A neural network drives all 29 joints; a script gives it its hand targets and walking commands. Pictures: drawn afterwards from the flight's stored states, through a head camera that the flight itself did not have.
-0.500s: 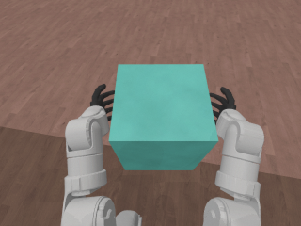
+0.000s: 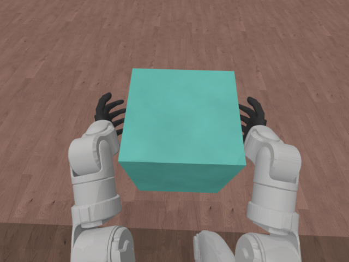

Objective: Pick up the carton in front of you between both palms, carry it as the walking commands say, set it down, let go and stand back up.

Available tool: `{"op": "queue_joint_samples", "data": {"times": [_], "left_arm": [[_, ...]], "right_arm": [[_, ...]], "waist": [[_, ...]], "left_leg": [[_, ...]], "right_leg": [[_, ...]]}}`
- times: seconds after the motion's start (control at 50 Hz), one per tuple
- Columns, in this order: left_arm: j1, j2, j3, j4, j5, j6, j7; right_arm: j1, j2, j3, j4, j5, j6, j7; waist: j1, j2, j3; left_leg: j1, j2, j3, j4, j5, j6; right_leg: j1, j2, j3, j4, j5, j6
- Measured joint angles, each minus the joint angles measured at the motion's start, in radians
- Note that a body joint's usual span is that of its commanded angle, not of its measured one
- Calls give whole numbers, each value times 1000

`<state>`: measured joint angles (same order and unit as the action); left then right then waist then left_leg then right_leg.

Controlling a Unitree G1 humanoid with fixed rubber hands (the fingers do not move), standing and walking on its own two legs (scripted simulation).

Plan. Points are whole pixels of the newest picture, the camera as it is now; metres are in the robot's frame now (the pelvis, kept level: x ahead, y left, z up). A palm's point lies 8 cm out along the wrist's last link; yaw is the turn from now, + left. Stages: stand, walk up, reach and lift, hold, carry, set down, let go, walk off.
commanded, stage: carry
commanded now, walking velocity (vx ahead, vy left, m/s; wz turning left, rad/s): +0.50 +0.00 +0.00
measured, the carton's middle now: (180, 138) +0.37 -0.02 +0.06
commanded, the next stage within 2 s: none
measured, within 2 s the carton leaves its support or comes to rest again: neither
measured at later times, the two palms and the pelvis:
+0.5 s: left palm (123, 31) +0.64 +0.13 +0.17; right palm (232, 33) +0.66 -0.18 +0.17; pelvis +0.30 -0.04 +0.04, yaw +0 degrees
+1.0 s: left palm (126, 0) +0.95 +0.15 +0.13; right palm (206, 1) +0.95 -0.15 +0.14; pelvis +0.64 +0.00 +0.05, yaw -1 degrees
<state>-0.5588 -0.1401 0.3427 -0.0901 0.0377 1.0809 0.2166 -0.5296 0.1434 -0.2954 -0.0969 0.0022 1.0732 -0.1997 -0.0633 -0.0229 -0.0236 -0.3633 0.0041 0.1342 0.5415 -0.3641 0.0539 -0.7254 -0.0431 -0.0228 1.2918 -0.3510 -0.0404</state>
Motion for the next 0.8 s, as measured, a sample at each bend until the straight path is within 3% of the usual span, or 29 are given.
{"op": "queue_joint_samples", "data": {"times": [0.12,0.2,0.24,0.3,0.36,0.44,0.58,0.66,0.7,0.74,0.8], "left_arm": [[5,29,-31,-51,-14,-5,12],[-17,36,-36,-12,-12,13,6],[-44,26,-45,39,-4,8,2],[-33,9,-54,71,-5,17,-8],[8,3,-49,46,-24,19,-19],[18,3,-43,6,-43,-3,-20],[-1,5,-68,-34,-35,-8,-9],[-1,5,-63,-15,-1,24,-2],[-10,22,-51,9,7,31,2],[-8,38,-37,43,7,35,6],[-3,19,-6,86,20,39,-2]], "right_arm": [[-15,-3,20,-36,-3,-7,-14],[-22,-9,18,-28,-29,21,-20],[-25,-32,5,-10,-40,27,-21],[-18,-41,-24,21,-25,40,-22],[-21,-11,-53,28,-36,42,-20],[-21,6,-47,-10,-44,21,-23],[-25,-34,-15,-55,-22,19,-34],[-34,-34,-16,-11,-29,38,-24],[-57,-26,-14,38,-41,32,-19],[-63,-15,-11,85,-47,27,-18],[-26,1,-18,109,-52,26,1]], "waist": [[20,2,-34],[53,33,-67],[88,57,-63],[132,40,-45],[143,40,-24],[134,45,-6],[110,49,-35],[73,27,-66],[43,7,-75],[24,4,-69],[17,11,-56]], "left_leg": [[155,1,-19,-104,-60,-29],[248,39,-36,-83,-152,-66],[192,78,-57,140,-166,-64],[-13,31,-133,610,-102,-39],[-183,20,-131,765,-36,-13],[-329,43,-119,671,28,-18],[-330,73,-71,220,184,-35],[-173,38,4,1,237,-19],[-137,21,27,18,264,17],[-119,17,32,63,188,34],[-48,16,25,6,150,25]], "right_leg": [[-42,-34,-46,-353,70,9],[88,11,-131,-615,93,-13],[131,37,-161,-601,56,-39],[185,40,-153,-597,12,-59],[266,43,-136,-671,7,-50],[367,45,-123,-756,-14,-44],[544,51,-105,-858,-66,-13],[628,26,-97,-789,-75,33],[579,-1,-72,-580,-128,34],[455,18,-7,-297,-125,27],[282,27,1,-107,-55,18]]}}
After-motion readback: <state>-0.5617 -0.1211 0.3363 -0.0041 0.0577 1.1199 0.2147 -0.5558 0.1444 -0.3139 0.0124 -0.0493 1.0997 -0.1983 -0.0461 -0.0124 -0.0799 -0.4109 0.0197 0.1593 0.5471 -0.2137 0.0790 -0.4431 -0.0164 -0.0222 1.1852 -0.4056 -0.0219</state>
